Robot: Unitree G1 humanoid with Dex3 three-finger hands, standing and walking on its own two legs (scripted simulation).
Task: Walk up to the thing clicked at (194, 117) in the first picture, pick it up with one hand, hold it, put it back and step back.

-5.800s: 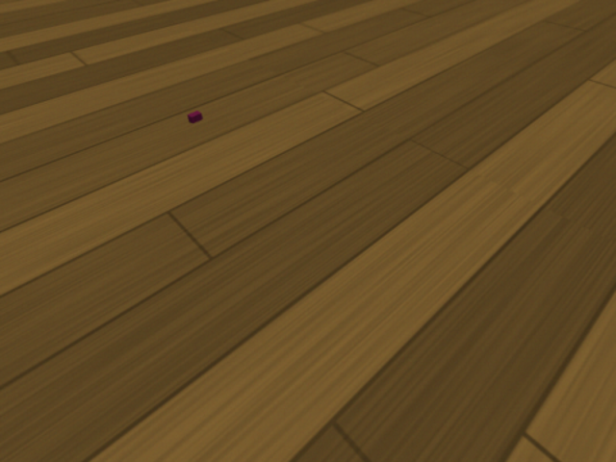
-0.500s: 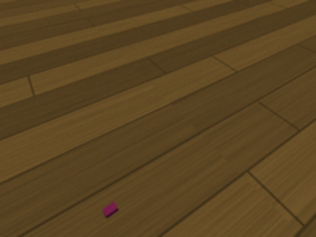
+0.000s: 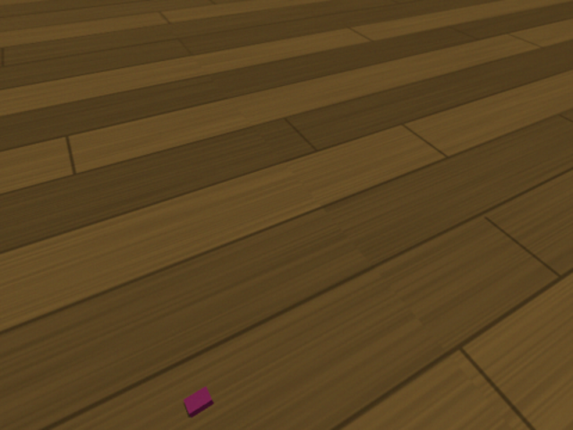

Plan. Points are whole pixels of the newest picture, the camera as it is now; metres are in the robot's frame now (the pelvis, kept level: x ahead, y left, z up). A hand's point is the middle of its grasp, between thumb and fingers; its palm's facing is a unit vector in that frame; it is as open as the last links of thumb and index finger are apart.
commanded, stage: walk up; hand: left
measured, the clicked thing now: (198, 401) +0.38 +0.28 -0.74
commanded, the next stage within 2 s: stand in 1.10 s
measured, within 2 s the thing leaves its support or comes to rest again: neither
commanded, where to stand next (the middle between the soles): +0.05 -0.01 m, yaw -1 degrees
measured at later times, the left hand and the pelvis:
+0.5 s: hand out of the picture +0.09 +0.26 -0.14, palm faces +0.01 -0.94 -0.34, open 7.4 cm; pelvis +0.02 +0.00 +0.02, yaw +0 degrees
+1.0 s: hand out of the picture +0.11 +0.24 -0.14, palm faces +0.00 -0.94 -0.33, open 7.4 cm; pelvis +0.03 -0.01 +0.02, yaw +0 degrees
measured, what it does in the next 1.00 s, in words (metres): stands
